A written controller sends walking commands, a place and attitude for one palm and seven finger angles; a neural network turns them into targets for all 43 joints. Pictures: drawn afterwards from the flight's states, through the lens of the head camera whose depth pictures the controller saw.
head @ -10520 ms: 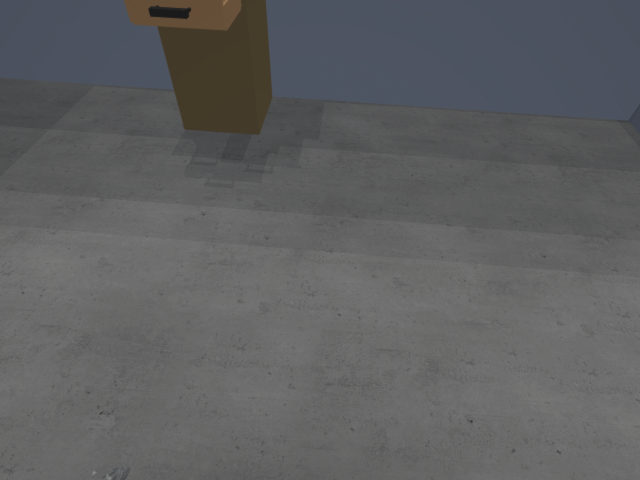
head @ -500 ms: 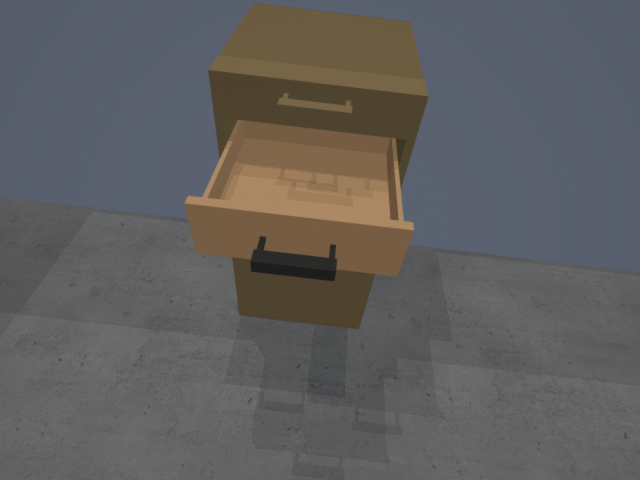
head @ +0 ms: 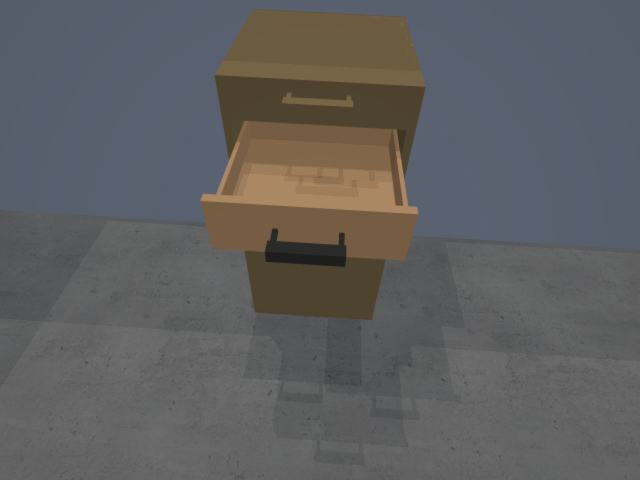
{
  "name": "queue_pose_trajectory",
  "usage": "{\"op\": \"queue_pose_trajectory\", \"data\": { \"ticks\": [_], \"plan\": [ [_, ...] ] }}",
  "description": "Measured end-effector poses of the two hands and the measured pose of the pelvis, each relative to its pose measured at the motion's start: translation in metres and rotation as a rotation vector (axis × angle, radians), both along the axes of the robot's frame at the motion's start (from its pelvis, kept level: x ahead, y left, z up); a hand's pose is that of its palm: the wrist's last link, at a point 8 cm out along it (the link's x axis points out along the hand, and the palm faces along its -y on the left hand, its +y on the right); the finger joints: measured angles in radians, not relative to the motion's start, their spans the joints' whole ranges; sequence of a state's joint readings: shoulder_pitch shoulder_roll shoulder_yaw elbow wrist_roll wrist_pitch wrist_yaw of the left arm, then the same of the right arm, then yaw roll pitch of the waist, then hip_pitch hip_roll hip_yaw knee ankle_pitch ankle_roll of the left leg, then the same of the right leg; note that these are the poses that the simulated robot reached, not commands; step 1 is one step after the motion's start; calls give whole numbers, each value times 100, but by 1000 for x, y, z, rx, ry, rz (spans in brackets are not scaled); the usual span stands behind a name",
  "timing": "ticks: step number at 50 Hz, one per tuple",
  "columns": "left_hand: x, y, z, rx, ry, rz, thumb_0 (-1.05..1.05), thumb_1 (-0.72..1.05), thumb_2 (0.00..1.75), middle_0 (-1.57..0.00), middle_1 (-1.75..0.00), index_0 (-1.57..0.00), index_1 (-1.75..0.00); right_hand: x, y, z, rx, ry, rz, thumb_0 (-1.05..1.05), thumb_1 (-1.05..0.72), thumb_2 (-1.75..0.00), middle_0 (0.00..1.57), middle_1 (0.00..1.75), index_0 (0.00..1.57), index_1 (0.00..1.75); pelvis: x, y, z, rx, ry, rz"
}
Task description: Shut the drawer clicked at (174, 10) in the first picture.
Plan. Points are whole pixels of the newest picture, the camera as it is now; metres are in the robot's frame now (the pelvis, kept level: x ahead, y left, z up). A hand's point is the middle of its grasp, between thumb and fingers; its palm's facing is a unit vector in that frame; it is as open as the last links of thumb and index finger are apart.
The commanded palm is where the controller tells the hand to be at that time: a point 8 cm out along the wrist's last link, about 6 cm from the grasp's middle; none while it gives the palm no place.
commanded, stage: look again from close up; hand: left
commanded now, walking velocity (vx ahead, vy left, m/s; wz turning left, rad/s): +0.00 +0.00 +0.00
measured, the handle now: (307, 244) +0.52 +0.05 -0.04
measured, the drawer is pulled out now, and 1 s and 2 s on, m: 0.28 0.28 0.28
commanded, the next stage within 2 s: shuffle to correct the standing spot in 0.62 s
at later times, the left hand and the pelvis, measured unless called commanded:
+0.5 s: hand out of the picture -0.01 +0.14 -0.17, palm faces +0.04 -0.99 -0.13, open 7.4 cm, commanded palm none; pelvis +0.02 -0.01 +0.00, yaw +0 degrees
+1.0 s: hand out of the picture +0.04 +0.14 -0.18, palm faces -0.01 -0.99 -0.16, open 7.4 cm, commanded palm none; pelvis +0.07 -0.02 +0.00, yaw -1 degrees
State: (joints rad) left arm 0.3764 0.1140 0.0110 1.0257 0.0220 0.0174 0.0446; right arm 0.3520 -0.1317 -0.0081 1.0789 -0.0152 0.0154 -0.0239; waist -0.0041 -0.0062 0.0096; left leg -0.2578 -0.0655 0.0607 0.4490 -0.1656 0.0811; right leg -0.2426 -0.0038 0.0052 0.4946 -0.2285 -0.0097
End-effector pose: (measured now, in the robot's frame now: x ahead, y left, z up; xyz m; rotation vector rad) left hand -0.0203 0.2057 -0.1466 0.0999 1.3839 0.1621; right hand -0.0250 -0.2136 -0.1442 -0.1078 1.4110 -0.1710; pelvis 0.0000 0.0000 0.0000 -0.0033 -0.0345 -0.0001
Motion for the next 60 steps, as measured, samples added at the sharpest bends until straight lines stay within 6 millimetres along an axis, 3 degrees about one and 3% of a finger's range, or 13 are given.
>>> {"op": "queue_pose_trajectory", "data": {
  "ticks": [8, 14, 30, 42, 48, 53, 56, 60],
  "plan": [
    [-28, -12, 0, -32, 77, 23, 0, 91, 90, -20, -30, -20, -30, 13, -5, 4, -15, -4, 21, 0, -91, -90, 20, 30, 20, 30, 3, -1, 2, -2, 9, 4],
    [-28, -17, 1, -40, 96, 21, 0, 91, 90, -20, -30, -20, -30, 28, -2, 4, -7, -22, 31, 0, -92, -90, 20, 30, 20, 30, 8, -2, 3, -3, 13, 4],
    [27, -16, 0, -32, 29, -18, 0, 91, 90, -20, -30, -20, -30, 41, -2, 5, 1, 5, 25, 1, -92, -90, 20, 30, 20, 30, 30, -6, 5, 1, 18, 1],
    [46, -8, 0, -18, 34, -34, 1, 91, 90, -20, -30, -20, -30, 51, -1, 3, 5, 12, 16, 0, -92, -90, 20, 30, 20, 30, 46, -7, 4, 11, 16, -5],
    [55, -14, -2, -12, 77, -48, 0, 91, 90, -20, -30, -20, -30, 55, -11, -1, 8, 34, -16, 0, -91, -90, 20, 30, 20, 30, 64, -18, 0, 33, 34, -22],
    [74, -30, 0, -1, 77, -36, 0, 91, 90, -20, -30, -20, -30, 59, -28, -5, 14, 69, -28, 0, -91, -90, 20, 30, 20, 30, 84, -36, -3, 28, 40, -13],
    [85, -42, -2, 1, 48, -9, 0, 91, 90, -20, -30, -20, -30, 72, -39, -7, 14, 87, -10, 0, -91, -90, 20, 30, 20, 30, 96, -47, -5, 12, 43, 2],
    [85, -60, -4, -17, 58, 28, 0, 91, 90, -20, -30, -20, -30, 112, -54, -3, -4, 58, 32, 0, -91, -90, 20, 30, 20, 30, 109, -56, -3, 5, 36, 16]
  ]
}}
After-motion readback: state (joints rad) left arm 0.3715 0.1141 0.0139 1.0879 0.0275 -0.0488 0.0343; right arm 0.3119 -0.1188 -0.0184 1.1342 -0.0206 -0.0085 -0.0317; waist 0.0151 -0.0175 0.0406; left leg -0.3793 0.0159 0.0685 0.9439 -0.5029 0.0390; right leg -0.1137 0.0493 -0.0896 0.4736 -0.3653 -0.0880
